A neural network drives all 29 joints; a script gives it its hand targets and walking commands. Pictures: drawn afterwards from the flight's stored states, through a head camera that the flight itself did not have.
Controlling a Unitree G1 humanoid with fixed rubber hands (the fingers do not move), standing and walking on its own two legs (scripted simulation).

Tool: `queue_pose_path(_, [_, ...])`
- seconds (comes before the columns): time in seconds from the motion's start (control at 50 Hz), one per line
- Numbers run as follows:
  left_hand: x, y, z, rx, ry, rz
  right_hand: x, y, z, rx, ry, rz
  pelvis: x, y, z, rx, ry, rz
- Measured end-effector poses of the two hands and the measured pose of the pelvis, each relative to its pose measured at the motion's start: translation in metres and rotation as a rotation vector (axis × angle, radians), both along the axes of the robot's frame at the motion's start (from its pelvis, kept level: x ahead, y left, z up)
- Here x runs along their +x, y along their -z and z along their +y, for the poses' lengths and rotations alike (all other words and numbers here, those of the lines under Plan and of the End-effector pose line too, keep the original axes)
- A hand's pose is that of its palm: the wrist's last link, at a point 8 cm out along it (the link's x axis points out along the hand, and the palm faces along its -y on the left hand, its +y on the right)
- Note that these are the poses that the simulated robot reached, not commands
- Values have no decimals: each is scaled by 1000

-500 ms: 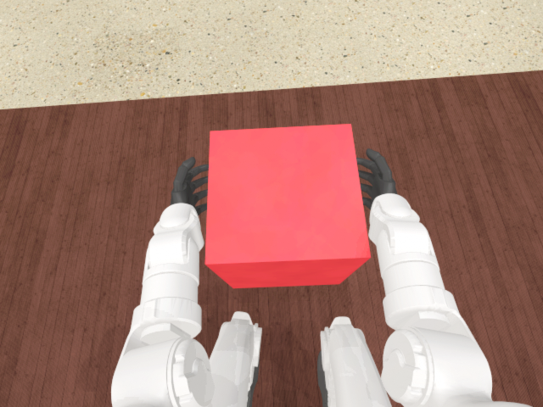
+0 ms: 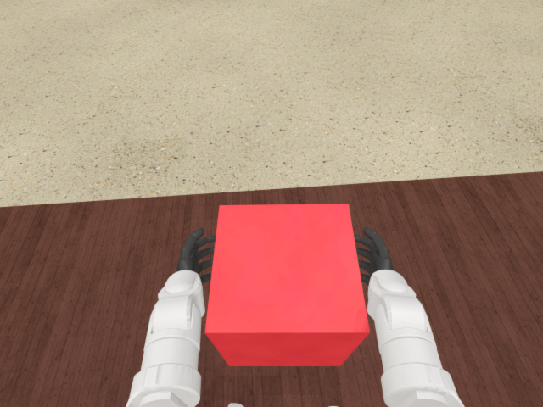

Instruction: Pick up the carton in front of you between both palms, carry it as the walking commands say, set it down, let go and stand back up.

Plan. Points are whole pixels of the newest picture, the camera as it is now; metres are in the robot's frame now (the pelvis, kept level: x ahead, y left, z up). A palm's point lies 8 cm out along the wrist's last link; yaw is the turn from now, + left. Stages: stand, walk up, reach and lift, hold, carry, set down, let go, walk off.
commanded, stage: reach and lift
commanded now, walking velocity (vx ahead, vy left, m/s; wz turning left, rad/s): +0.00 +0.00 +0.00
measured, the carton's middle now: (284, 291) +0.33 +0.01 -0.08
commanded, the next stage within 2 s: hold in 1.24 s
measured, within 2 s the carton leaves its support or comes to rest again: neither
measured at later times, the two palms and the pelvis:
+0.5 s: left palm (180, 268) +0.30 +0.15 +0.06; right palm (401, 275) +0.30 -0.15 +0.06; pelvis +0.00 +0.01 +0.04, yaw +0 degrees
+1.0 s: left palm (181, 258) +0.31 +0.15 +0.07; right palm (403, 262) +0.31 -0.15 +0.07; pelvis +0.02 +0.00 +0.04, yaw +0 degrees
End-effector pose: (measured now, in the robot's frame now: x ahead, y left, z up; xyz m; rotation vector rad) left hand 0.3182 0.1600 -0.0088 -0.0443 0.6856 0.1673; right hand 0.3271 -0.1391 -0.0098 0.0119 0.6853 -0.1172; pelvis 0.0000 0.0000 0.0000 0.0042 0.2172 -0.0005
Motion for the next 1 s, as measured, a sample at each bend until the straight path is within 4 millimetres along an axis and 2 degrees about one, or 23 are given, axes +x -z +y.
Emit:
queue_pose_path(0.2, [-13, -54, -3, 20, 34, -27, -18, -54, -3, -10, 7, -27, 11, -30, 4, -6, -5, -183])
queue_pose_path(0.3, [-16, -69, -5, 31, 56, -23, -25, -69, -5, -24, 9, -23, 9, -35, 6, -5, -4, -250])
queue_pose_path(0.44, [-20, -69, -6, 25, 61, 3, -32, -69, -6, -24, 17, 4, -1, -35, 8, -4, 4, -290])
queue_pose_path(0.56, [-19, -72, -5, 26, 53, -12, -29, -71, -5, -20, 12, -11, -4, -36, 7, -4, 5, -292])
queue_pose_path(1.0, [-12, -82, -8, 56, 69, -9, -20, -82, -8, -49, -15, -8, 16, -43, 1, -3, -3, -307])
